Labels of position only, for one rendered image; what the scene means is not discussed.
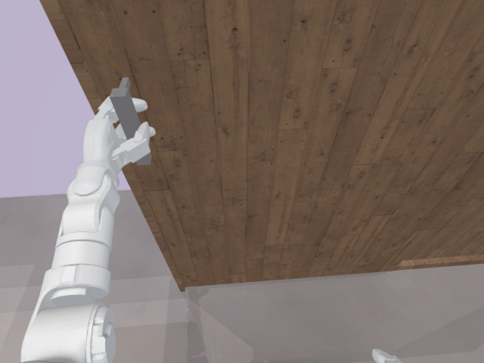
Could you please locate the left robot forearm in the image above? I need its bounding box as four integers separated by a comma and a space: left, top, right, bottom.
20, 161, 120, 362

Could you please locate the robot left hand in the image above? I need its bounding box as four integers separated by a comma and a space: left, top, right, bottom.
83, 96, 156, 175

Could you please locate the wardrobe door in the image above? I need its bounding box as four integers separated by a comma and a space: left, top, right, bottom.
403, 176, 484, 260
57, 0, 484, 287

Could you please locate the robot left upper arm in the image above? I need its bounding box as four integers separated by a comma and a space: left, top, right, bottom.
20, 302, 116, 363

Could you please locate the handle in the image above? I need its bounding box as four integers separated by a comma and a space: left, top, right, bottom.
110, 77, 152, 166

